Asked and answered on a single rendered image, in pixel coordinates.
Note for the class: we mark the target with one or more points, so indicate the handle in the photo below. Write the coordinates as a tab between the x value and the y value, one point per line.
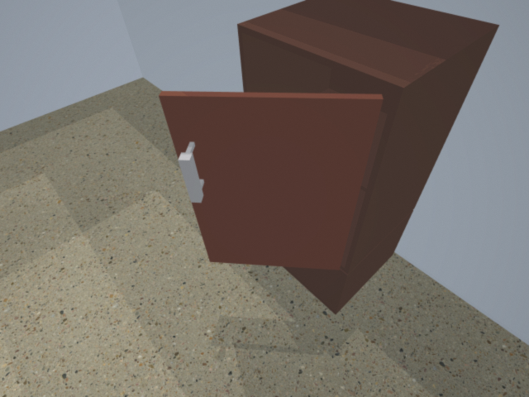
190	174

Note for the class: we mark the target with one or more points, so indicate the cupboard door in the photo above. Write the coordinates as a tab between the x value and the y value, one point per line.
282	171

